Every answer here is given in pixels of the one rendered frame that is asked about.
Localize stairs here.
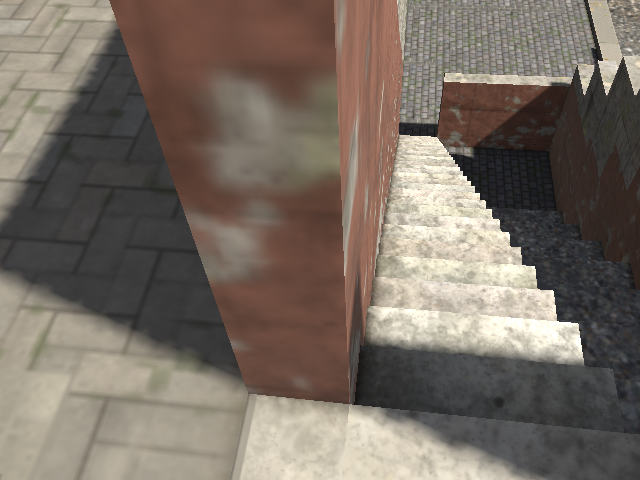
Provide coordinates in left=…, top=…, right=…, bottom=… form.
left=354, top=135, right=624, bottom=433

